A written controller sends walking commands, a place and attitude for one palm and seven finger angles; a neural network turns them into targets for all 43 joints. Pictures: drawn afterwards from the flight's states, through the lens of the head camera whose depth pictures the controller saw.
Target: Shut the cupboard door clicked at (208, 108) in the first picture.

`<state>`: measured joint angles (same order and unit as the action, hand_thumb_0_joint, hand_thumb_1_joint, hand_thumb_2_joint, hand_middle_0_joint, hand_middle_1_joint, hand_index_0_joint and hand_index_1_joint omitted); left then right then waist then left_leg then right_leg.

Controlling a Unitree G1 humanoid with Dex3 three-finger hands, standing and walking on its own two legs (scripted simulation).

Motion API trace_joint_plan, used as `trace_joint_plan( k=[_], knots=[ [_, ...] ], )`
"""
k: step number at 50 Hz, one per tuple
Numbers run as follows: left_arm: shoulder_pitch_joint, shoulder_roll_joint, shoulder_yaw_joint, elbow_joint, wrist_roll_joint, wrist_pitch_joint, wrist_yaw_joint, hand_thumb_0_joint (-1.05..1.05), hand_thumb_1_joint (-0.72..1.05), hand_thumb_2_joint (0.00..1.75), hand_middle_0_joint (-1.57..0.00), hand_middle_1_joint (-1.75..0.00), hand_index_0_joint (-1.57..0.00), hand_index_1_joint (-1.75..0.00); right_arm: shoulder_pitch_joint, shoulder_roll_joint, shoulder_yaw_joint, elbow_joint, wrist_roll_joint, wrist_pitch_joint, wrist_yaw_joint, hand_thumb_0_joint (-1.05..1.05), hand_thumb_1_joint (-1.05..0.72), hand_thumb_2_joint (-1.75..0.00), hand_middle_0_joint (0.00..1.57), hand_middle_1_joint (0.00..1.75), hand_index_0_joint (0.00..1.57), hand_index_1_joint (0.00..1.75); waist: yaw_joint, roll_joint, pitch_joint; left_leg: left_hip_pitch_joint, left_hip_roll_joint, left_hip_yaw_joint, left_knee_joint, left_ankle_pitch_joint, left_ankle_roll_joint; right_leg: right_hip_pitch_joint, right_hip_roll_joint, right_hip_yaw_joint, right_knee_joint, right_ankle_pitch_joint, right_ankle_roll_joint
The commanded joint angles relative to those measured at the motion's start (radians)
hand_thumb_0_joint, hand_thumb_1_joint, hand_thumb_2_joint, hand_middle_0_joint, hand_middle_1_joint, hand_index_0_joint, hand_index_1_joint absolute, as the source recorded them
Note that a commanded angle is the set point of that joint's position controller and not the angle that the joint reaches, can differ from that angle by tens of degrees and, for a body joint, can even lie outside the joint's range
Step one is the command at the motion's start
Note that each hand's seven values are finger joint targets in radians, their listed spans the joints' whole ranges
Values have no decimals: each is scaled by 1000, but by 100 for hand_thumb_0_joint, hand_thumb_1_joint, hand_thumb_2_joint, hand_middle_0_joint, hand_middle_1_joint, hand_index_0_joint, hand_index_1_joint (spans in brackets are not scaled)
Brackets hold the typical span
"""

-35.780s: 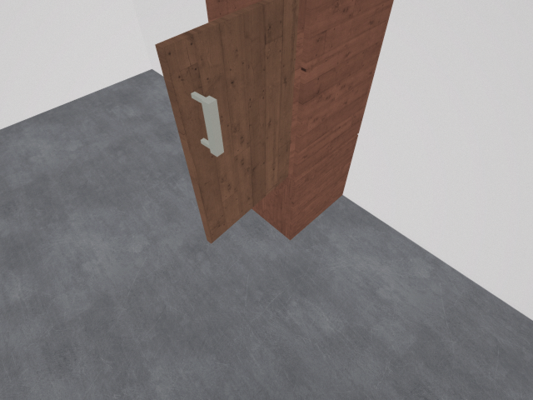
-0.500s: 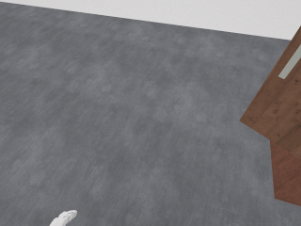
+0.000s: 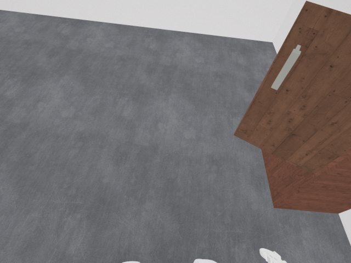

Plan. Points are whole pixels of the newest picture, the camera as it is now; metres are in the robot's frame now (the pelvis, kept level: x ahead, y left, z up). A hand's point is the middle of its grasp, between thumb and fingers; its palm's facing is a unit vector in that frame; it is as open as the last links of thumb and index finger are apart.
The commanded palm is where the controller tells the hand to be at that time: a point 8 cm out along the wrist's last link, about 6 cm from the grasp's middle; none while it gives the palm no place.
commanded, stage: turn to face it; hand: left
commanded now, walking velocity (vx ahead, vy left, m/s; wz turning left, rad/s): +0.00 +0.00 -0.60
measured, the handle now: (286, 67) +0.66 -0.28 +0.09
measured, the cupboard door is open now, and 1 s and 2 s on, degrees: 62 62 62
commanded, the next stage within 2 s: take the last steps up to it in 0.74 s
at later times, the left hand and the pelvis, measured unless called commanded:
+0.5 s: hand (128, 244) +0.17 +0.12 -0.14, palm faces -0.28 -0.92 -0.29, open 7.4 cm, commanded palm none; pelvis +0.02 -0.05 +0.01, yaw -16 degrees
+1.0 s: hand (130, 231) +0.21 +0.13 -0.16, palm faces -0.40 -0.89 -0.20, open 7.4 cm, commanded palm none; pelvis +0.06 -0.03 +0.01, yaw -25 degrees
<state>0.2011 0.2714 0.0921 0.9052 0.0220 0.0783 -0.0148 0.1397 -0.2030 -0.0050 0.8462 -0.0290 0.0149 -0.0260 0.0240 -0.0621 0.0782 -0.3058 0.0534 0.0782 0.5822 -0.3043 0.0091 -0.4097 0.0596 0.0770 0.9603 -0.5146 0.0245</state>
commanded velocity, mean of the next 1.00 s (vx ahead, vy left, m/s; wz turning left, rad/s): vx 0.04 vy -0.03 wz -0.36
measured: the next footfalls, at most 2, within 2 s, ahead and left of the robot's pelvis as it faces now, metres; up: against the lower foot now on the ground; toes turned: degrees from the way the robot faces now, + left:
right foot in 0.32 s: +0.02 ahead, -0.15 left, +0.00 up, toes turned -16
left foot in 0.72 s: +0.14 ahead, +0.06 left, +0.00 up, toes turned -16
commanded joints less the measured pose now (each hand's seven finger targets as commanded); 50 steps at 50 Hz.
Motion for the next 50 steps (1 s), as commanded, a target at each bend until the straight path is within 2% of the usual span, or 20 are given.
trace_joint_plan(
  k=[1,7,11,13,14,15,16,17,18,19,21,23,31,34,35,36,37,38,43,50],
  knots=[
    [-16,82,21,-92,-1,-24,-20,0,90,90,-20,-30,-20,-30,31,-208,-57,-72,-3,-20,-21,0,-90,-90,20,30,20,30,-18,277,-91,171,286,-150,-242,513,115,-141,-84,-48,237,31,35],
    [-99,36,4,-115,-4,-18,-30,0,90,90,-20,-30,-20,-30,134,-226,-78,-22,-3,-15,-14,0,-90,-90,20,30,20,30,-66,270,-128,269,288,-31,-191,588,112,-86,-89,-131,-7,58,37],
    [-95,37,-2,-115,-4,-28,-29,0,90,90,-20,-30,-20,-30,119,-247,-92,-13,-3,-9,-1,0,-90,-90,20,30,20,30,-64,298,-120,218,309,3,-151,523,100,33,-70,-179,-200,81,12],
    [-32,50,1,-96,-5,-35,-27,0,90,90,-20,-30,-20,-30,83,-257,-95,-12,1,-7,3,0,-90,-90,20,30,20,30,-21,282,-135,170,299,46,-72,458,55,155,-64,-187,-373,220,-6],
    [35,82,10,-74,-1,-42,-23,0,90,90,-20,-30,-20,-30,67,-248,-96,-18,8,-5,6,0,-90,-90,20,30,20,30,16,210,-148,79,261,81,29,352,10,288,-78,-166,-493,347,-22],
    [107,181,26,-55,9,-58,-11,0,90,90,-20,-30,-20,-30,66,-183,-84,-36,19,-2,12,0,-90,-90,20,30,20,30,52,-53,-185,-89,156,140,230,85,-54,439,-264,73,-613,528,-82],
    [145,269,41,-40,5,-64,7,0,90,90,-20,-30,-20,-30,18,-123,-63,-84,15,4,14,0,-90,-90,20,30,20,30,69,-268,-144,-295,29,94,460,-361,-91,432,-460,344,-627,862,-190],
    [155,266,37,-39,-5,-62,19,0,90,90,-20,-30,-20,-30,23,-156,-60,-76,18,20,2,0,-90,-90,20,30,20,30,68,-183,-167,-300,49,-48,577,-341,-78,390,-480,326,-631,812,-255],
    [97,224,34,-49,-3,-61,27,0,90,90,-20,-30,-20,-30,0,-137,-62,-67,18,18,1,0,-90,-90,20,30,20,30,44,-140,-113,-363,62,-85,611,-273,-75,378,-419,268,-629,772,-245],
    [52,197,30,-58,-3,-64,33,0,90,90,-20,-30,-20,-30,5,-140,-63,-53,16,14,-1,0,-90,-90,20,30,20,30,23,-206,-113,-383,67,-89,622,-231,-84,379,-385,270,-615,784,-235],
    [-23,141,9,-75,-7,-67,35,0,90,90,-20,-30,-20,-30,42,-154,-65,-13,13,15,6,0,-90,-90,20,30,20,30,-20,-143,-126,-298,76,-84,591,-117,-97,322,-315,131,-592,809,-207],
    [-25,141,3,-79,-6,-72,30,0,90,90,-20,-30,-20,-30,75,-130,-59,6,13,20,13,0,-90,-90,20,30,20,30,-37,-86,-143,-241,48,-56,529,-71,-104,289,-283,82,-592,800,-193],
    [17,146,14,-42,8,-68,32,0,90,90,-20,-30,-20,-30,34,-106,-53,-4,20,7,8,0,-90,-90,20,30,20,30,-11,-93,-125,-151,3,-42,208,-111,-90,302,-302,178,-577,751,-225],
    [-23,130,13,-41,-5,-60,34,0,90,90,-20,-30,-20,-30,130,-104,-50,37,20,-7,-1,0,-90,-90,20,30,20,30,-58,-71,-130,73,-18,-28,-82,115,-77,193,-244,160,-498,672,-154],
    [-17,95,5,-42,-11,-56,32,0,90,90,-20,-30,-20,-30,161,-139,-53,54,18,-17,-4,0,-90,-90,20,30,20,30,-66,19,-141,194,35,-65,-181,215,-61,115,-182,113,-433,565,-104],
    [33,36,-6,-43,-16,-50,28,0,90,90,-20,-30,-20,-30,174,-219,-66,51,7,-25,-5,0,-90,-90,20,30,20,30,-52,262,-158,265,228,-286,-207,388,12,-9,-59,21,-293,242,-44],
    [36,27,-11,-50,-20,-48,26,0,90,90,-20,-30,-20,-30,190,-257,-71,39,-1,-20,-12,0,-90,-90,20,30,20,30,-59,362,-153,230,380,-413,-257,516,133,-44,-21,-55,-101,-91,-12],
    [22,42,-6,-57,-13,-43,25,0,90,90,-20,-30,-20,-30,168,-249,-66,28,-9,-13,-14,0,-90,-90,20,30,20,30,-57,271,-119,115,390,-381,-277,368,182,1,-48,-18,30,-111,-19],
    [8,19,-7,-18,-6,-33,5,0,90,90,-20,-30,-20,-30,112,-169,-46,34,-8,-23,-25,0,-90,-90,20,30,20,30,-30,252,-113,198,258,-163,-232,588,136,-59,-77,-50,58,30,9],
    [-90,-1,-16,-30,3,-39,-30,0,90,90,-20,-30,-20,-30,198,-220,-83,92,-14,-22,-13,0,-90,-90,20,30,20,30,-90,233,-80,214,306,-167,-304,110,121,-28,-77,-135,-188,58,-7]
  ],
)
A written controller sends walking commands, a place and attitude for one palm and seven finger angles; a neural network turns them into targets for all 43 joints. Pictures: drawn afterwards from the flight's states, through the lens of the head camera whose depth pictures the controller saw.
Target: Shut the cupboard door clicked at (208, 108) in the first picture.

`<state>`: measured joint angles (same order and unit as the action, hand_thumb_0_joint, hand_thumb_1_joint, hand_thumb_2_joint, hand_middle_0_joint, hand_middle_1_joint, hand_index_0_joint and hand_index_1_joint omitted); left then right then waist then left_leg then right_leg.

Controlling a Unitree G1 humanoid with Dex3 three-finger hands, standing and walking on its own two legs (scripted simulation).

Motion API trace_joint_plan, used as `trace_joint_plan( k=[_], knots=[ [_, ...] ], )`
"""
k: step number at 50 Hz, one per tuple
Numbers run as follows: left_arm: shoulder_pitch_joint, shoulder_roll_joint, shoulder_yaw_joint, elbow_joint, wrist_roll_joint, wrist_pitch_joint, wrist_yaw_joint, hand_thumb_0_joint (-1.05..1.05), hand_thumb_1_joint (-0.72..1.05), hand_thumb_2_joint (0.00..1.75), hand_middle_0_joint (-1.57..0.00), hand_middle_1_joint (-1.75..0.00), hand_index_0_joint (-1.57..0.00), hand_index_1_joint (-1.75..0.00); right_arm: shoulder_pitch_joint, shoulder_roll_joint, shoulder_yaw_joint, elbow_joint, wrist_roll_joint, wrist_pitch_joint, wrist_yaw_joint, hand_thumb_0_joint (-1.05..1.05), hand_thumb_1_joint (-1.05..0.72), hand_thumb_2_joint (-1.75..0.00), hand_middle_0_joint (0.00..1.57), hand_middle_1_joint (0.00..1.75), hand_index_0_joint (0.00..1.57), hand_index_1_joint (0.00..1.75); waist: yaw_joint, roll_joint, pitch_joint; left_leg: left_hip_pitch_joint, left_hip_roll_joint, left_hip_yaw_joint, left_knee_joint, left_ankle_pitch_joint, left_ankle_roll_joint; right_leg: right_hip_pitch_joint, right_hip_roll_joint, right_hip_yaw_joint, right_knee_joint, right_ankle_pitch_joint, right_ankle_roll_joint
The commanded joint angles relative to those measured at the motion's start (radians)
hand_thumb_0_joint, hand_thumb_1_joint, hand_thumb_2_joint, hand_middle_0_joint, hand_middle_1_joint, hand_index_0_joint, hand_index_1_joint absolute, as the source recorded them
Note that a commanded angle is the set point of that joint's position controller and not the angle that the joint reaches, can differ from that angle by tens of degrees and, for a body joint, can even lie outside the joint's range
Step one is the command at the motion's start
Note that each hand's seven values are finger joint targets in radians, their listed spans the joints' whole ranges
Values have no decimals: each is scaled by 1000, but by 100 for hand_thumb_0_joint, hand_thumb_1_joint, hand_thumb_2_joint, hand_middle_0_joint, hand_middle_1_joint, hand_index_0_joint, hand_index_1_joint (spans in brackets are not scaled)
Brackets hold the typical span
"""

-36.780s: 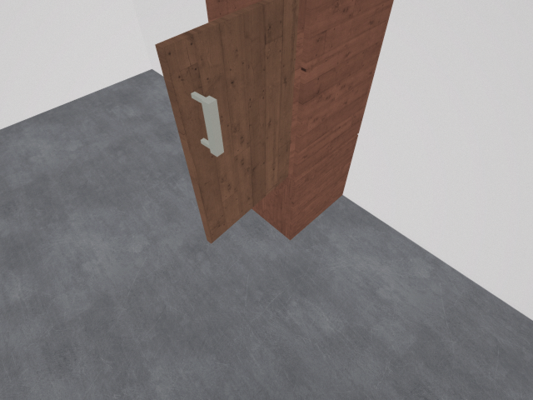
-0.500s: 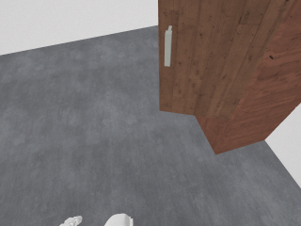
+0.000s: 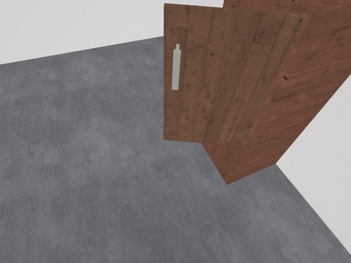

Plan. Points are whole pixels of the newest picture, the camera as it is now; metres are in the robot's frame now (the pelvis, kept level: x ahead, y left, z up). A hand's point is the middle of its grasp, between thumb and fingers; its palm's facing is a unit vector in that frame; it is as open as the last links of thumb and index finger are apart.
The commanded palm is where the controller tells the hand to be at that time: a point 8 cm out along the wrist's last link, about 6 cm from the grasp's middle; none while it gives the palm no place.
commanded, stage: take the last steps up to it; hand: left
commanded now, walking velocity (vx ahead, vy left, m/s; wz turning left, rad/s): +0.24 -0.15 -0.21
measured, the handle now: (176, 67) +0.65 +0.04 +0.08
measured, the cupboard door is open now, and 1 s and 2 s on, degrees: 62 62 62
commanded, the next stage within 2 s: come to a stop and stand still in 0.44 s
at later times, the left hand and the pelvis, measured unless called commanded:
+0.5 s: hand out of the picture +0.11 +0.11 -0.19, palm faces -0.02 -0.99 -0.14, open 7.4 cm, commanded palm none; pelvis +0.12 -0.07 -0.01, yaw -3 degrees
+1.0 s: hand (158, 223) +0.25 +0.06 -0.17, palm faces -0.07 -0.96 -0.27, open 7.4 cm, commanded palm none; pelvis +0.16 -0.13 -0.01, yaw -5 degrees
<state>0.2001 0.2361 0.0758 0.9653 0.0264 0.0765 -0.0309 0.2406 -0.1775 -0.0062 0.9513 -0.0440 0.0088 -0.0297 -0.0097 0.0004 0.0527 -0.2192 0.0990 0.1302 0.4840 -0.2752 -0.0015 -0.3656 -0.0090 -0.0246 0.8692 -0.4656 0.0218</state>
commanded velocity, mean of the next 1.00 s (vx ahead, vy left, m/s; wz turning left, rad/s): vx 0.01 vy -0.01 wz -0.04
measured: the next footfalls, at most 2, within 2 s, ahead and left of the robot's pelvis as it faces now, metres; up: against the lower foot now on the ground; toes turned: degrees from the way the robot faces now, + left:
right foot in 0.14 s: +0.04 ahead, -0.15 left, +0.00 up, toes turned -6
left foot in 0.52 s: +0.24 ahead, +0.03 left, +0.00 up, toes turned +4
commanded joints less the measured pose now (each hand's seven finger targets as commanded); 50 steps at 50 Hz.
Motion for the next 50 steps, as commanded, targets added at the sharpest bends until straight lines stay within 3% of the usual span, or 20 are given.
trace_joint_plan(
  k=[1,5,6,7,8,14,21,24,25,26,27,28,30,33,38,41,43,44,45,50],
  knots=[
    [-93,36,0,-89,-1,-40,-17,0,90,90,-20,-30,-20,-30,93,-248,-85,-9,1,-17,-6,0,-90,-90,20,30,20,30,-55,182,-38,100,264,-221,-209,44,130,-44,-7,-42,-141,14,-8],
    [58,63,19,-31,2,-48,-23,0,90,90,-20,-30,-20,-30,29,-247,-89,-2,8,-17,-1,0,-90,-90,20,30,20,30,30,102,-40,-91,206,-126,-86,-126,64,254,21,-74,-420,188,-29],
    [138,124,31,-5,6,-60,-14,0,90,90,-20,-30,-20,-30,13,-199,-80,-10,17,-19,5,0,-90,-90,20,30,20,30,72,-52,-60,-242,117,-32,79,-199,20,420,-70,56,-558,98,-67],
    [214,224,50,21,12,-72,4,0,90,90,-20,-30,-20,-30,-53,-113,-54,-54,27,-23,9,0,-90,-90,20,30,20,30,116,-352,-44,-471,-39,81,366,-390,-40,508,-302,420,-682,45,-180],
    [242,230,47,23,-2,-70,19,0,90,90,-20,-30,-20,-30,-122,-156,-56,-79,20,-17,8,0,-90,-90,20,30,20,30,140,-264,-1,-501,-27,-47,561,-383,-24,399,-371,479,-713,63,-266],
    [61,92,-1,-3,-4,-110,32,0,90,90,-20,-30,-20,-30,-14,-107,-60,-4,10,-13,29,0,-90,-90,20,30,20,30,-13,-94,40,-385,15,-59,585,-79,-51,227,-212,129,-667,409,-235],
    [138,98,-6,64,1,-118,41,0,90,90,-20,-30,-20,-30,-63,-79,-46,-24,17,-31,29,0,-90,-90,20,30,20,30,5,-95,-11,-319,-12,-14,255,-49,-34,380,-210,120,-572,730,-238],
    [104,96,-4,66,-16,-114,42,0,90,90,-20,-30,-20,-30,101,-106,-48,35,12,-48,12,0,-90,-90,20,30,20,30,-72,-32,-99,-23,-68,16,26,147,-14,338,-133,53,-335,856,-172],
    [132,66,-7,64,-23,-112,41,0,90,90,-20,-30,-20,-30,204,-167,-59,63,4,-57,2,0,-90,-90,20,30,20,30,-101,64,-173,205,35,-121,-14,325,30,183,-74,22,-154,666,-118],
    [192,6,-21,53,-28,-106,36,0,90,90,-20,-30,-20,-30,293,-272,-82,80,-5,-59,-6,0,-90,-90,20,30,20,30,-106,302,-231,387,323,-487,-55,489,159,-76,46,-53,126,55,-65],
    [143,39,-24,28,-22,-104,37,0,90,90,-20,-30,-20,-30,296,-286,-74,73,4,-44,-13,0,-90,-90,20,30,20,30,-111,246,-210,343,421,-592,-140,509,247,-140,51,32,308,-172,-70],
    [112,44,-16,20,-9,-93,42,0,90,90,-20,-30,-20,-30,201,-250,-65,44,8,-36,-16,0,-90,-90,20,30,20,30,-73,122,-90,168,398,-505,-172,435,248,-149,1,73,342,-135,-64],
    [80,12,-8,25,-6,-66,40,0,90,90,-20,-30,-20,-30,58,-166,-39,10,11,-35,-30,0,-90,-90,20,30,20,30,-16,176,33,-66,311,-366,-209,468,192,-94,-50,86,272,-34,-21],
    [139,-7,-11,41,-14,-32,40,0,90,90,-20,-30,-20,-30,-27,-153,-32,6,15,-24,-31,0,-90,-90,20,30,20,30,31,170,-21,-65,231,-182,-159,573,162,17,-43,32,66,14,0],
    [130,-11,-9,11,-2,-30,46,0,90,90,-20,-30,-20,-30,-52,-191,-73,-2,19,6,-14,0,-90,-90,20,30,20,30,29,157,-87,-55,205,-143,-99,423,153,90,-7,-49,-114,138,0],
    [157,38,1,1,1,-49,50,0,90,90,-20,-30,-20,-30,-60,-171,-83,-10,26,21,-3,0,-90,-90,20,30,20,30,48,104,-72,-100,124,-97,29,291,74,180,-24,-11,-332,376,-16],
    [109,175,17,-25,15,-68,58,0,90,90,-20,-30,-20,-30,-17,-65,-74,-33,39,34,12,0,-90,-90,20,30,20,30,33,-282,-74,-189,-103,-9,355,-278,-28,131,-364,373,-561,660,-164],
    [92,192,11,-35,8,-68,57,0,90,90,-20,-30,-20,-30,-15,-89,-77,-28,39,52,11,0,-90,-90,20,30,20,30,47,-204,-90,-138,-87,-115,517,-372,-16,42,-423,384,-608,532,-236],
    [49,177,10,-48,10,-64,59,0,90,90,-20,-30,-20,-30,-34,-64,-76,-28,33,56,17,0,-90,-90,20,30,20,30,30,-126,-35,-181,-94,-146,602,-312,-11,9,-368,342,-605,464,-231],
    [32,140,14,-51,4,-75,73,0,90,90,-20,-30,-20,-30,-18,-113,-72,-17,33,42,21,0,-90,-90,20,30,20,30,32,-203,-134,-269,-88,-159,595,-203,-49,260,-310,225,-492,794,-202]
  ],
)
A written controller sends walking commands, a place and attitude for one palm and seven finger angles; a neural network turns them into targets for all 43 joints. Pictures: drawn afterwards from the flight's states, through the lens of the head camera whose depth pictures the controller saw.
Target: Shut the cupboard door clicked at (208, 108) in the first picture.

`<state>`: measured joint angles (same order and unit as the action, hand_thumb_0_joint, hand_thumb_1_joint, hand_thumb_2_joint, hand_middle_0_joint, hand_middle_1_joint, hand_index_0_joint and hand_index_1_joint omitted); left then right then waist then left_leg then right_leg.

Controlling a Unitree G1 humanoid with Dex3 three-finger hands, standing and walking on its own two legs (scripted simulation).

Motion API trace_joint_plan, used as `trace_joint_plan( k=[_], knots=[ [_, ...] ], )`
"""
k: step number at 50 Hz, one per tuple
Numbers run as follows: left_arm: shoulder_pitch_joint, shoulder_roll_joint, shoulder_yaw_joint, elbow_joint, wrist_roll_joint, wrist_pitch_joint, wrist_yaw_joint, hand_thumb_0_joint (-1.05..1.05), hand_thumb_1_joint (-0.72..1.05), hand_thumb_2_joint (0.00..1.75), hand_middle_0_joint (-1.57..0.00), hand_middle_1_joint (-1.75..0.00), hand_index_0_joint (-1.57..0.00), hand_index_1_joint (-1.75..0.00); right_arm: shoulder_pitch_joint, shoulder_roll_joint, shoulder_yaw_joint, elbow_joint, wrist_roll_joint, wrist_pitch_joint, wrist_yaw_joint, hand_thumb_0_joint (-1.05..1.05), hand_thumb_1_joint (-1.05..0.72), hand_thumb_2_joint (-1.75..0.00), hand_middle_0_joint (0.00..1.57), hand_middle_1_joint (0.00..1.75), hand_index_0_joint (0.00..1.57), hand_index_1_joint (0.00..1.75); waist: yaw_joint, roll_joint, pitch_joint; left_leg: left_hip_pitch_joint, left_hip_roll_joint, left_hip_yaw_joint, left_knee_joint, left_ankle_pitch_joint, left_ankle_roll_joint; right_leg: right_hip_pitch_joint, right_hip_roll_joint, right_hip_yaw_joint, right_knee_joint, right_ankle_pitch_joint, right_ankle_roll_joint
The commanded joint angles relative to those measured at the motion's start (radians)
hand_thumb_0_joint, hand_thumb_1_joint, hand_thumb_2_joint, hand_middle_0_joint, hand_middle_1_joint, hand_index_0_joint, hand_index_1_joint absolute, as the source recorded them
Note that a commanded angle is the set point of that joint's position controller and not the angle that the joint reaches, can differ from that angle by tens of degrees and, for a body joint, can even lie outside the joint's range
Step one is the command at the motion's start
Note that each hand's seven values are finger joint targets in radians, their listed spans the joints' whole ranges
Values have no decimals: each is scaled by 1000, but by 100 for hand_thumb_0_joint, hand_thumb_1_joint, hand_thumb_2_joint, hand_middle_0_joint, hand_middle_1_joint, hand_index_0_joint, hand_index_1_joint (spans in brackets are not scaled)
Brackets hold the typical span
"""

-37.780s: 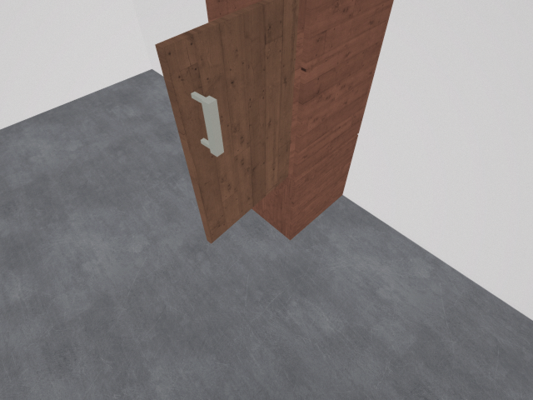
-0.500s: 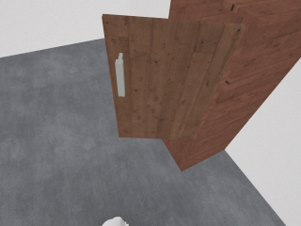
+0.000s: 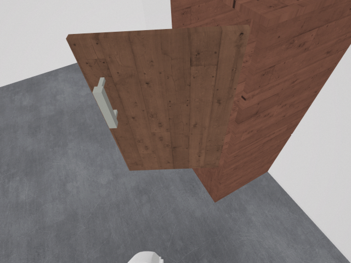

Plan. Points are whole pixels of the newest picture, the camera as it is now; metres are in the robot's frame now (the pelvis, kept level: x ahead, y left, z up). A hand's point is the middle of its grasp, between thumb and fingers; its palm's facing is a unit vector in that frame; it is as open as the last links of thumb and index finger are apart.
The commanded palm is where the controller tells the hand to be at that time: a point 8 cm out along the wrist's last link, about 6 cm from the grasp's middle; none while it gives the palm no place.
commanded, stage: come to a stop and stand still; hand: left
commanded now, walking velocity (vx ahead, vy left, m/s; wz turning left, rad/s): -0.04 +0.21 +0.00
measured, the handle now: (107, 103) +0.47 +0.20 +0.09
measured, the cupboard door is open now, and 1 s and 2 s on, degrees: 62 62 62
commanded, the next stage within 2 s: look again from close up in 0.70 s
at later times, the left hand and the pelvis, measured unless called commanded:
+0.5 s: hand out of the picture -0.03 +0.23 -0.17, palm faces +0.06 -0.97 -0.22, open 7.4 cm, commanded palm none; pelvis -0.04 +0.04 +0.00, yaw +0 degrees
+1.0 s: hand out of the picture -0.05 +0.23 -0.17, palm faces +0.00 -0.98 -0.22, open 7.3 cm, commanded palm none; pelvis -0.06 +0.05 +0.00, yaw +1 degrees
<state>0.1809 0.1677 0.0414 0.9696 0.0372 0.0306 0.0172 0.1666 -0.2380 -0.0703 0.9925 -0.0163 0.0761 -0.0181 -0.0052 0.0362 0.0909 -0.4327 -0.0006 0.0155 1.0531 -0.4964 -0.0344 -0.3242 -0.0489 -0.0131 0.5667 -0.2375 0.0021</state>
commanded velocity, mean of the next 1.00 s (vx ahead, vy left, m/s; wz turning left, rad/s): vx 0.00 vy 0.01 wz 0.00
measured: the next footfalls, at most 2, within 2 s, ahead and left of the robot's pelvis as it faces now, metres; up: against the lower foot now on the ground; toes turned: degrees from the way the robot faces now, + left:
left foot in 0.26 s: -0.01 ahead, +0.15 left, +0.00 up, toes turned +3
right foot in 0.48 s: -0.01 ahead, -0.09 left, +0.00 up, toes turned +1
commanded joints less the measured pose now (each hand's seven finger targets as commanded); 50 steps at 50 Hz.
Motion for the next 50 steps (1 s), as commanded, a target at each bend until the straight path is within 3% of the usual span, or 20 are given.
trace_joint_plan(
  k=[1,6,10,11,12,13,14,15,18,22,25,26,28,33,39,40,41,42,44,50],
  knots=[
    [73,215,53,-46,-7,-28,29,0,90,90,-20,-30,-20,-30,33,-51,-6,-61,6,-27,12,0,-90,-90,20,30,20,30,47,-219,-186,-56,9,-32,-25,10,-22,266,-275,212,-177,610,-186],
    [111,234,59,-30,0,-27,31,0,90,90,-20,-30,-20,-30,9,-30,8,-77,12,-36,14,0,-90,-90,20,30,20,30,72,-235,-200,25,-7,-4,-282,-7,-24,302,-278,237,-183,595,-195],
    [30,218,52,-32,-11,-14,23,0,90,90,-20,-30,-20,-30,146,-30,13,-28,12,-48,10,0,-90,-90,20,30,20,30,-8,-218,-176,322,-15,39,-654,273,-6,82,-194,173,-154,238,-93],
    [24,182,41,-39,-16,-8,19,0,90,90,-20,-30,-20,-30,155,-57,8,-25,11,-54,9,0,-90,-90,20,30,20,30,-11,-118,-166,392,47,-11,-697,288,12,-13,-130,126,-109,58,-49],
    [33,130,29,-51,-25,1,15,0,90,90,-20,-30,-20,-30,133,-122,-1,-42,0,-59,7,0,-90,-90,20,30,20,30,-3,103,-129,329,197,-198,-770,284,68,-73,-31,50,-31,-107,0],
    [16,106,25,-53,-24,10,15,0,90,90,-20,-30,-20,-30,75,-164,-3,-66,-8,-52,1,0,-90,-90,20,30,20,30,0,212,-59,148,305,-271,-852,227,139,-27,9,-9,61,-218,24],
    [6,109,25,-50,-18,12,12,0,90,90,-20,-30,-20,-30,17,-145,8,-79,-15,-50,-1,0,-90,-90,20,30,20,30,19,137,-7,16,294,-236,-871,140,169,48,9,15,127,-195,15],
    [17,113,24,-29,-10,21,9,0,90,90,-20,-30,-20,-30,-18,-122,16,-78,-13,-58,-2,0,-90,-90,20,30,20,30,33,168,14,0,250,-207,-888,119,163,54,12,12,165,-177,11],
    [51,109,17,4,-14,17,0,0,90,90,-20,-30,-20,-30,-11,-103,28,-61,-10,-64,-14,0,-90,-90,20,30,20,30,38,159,23,76,208,-148,-832,309,158,35,26,32,189,-137,1],
    [120,99,2,42,-21,-13,2,0,90,90,-20,-30,-20,-30,34,-85,29,-31,7,-78,-18,0,-90,-90,20,30,20,30,50,53,-68,228,158,-103,-700,510,130,133,22,48,-138,56,4],
    [93,149,-6,59,-23,-37,10,0,90,90,-20,-30,-20,-30,95,-28,35,-5,20,-84,-10,0,-90,-90,20,30,20,30,-8,-50,-95,277,71,-48,-665,356,49,120,-106,178,-232,180,-50],
    [82,140,-6,59,-22,-36,10,0,90,90,-20,-30,-20,-30,102,-24,34,6,18,-82,-6,0,-90,-90,20,30,20,30,-9,-35,-83,293,75,-53,-678,427,50,117,-82,154,-214,222,-46],
    [97,111,-12,78,-25,-47,14,0,90,90,-20,-30,-20,-30,108,-45,35,27,14,-88,-11,0,-90,-90,20,30,20,30,-9,-160,-153,340,97,-45,-665,454,47,150,-63,136,-208,260,-37],
    [95,93,-17,98,-25,-36,15,0,90,90,-20,-30,-20,-30,106,-35,46,70,11,-88,-8,0,-90,-90,20,30,20,30,0,-89,-37,283,98,-60,-749,321,49,106,-41,129,-257,49,-26],
    [121,81,-18,123,-25,-34,16,0,90,90,-20,-30,-20,-30,137,-14,53,104,7,-87,-12,0,-90,-90,20,30,20,30,8,-11,1,241,92,-63,-785,249,48,119,-33,124,-268,29,-28],
    [202,103,-37,143,-11,-68,54,0,90,90,-20,-30,-20,-30,53,-52,55,34,13,-108,0,0,-90,-90,20,30,20,30,38,46,9,196,112,-11,-582,387,30,102,-80,100,-213,210,-21],
    [191,144,-32,125,-17,-87,49,0,90,90,-20,-30,-20,-30,54,-32,63,4,10,-113,4,0,-90,-90,20,30,20,30,11,38,-19,201,77,-28,-593,375,25,104,-111,133,-187,379,-42],
    [170,141,-27,100,-17,-84,42,0,90,90,-20,-30,-20,-30,149,-3,54,20,1,-122,-1,0,-90,-90,20,30,20,30,-16,94,-108,237,71,-45,-622,384,37,150,-102,130,-122,356,-55],
    [153,117,-33,96,-25,-75,36,0,90,90,-20,-30,-20,-30,167,-19,54,27,3,-122,-10,0,-90,-90,20,30,20,30,-8,50,-184,253,106,-73,-613,438,52,168,-62,99,-122,165,-50],
    [126,107,-34,64,-18,-53,23,0,90,90,-20,-30,-20,-30,150,-55,41,-4,0,-107,-4,0,-90,-90,20,30,20,30,-4,-50,30,108,93,-121,-720,126,67,33,-28,97,-151,-109,-41]
  ],
)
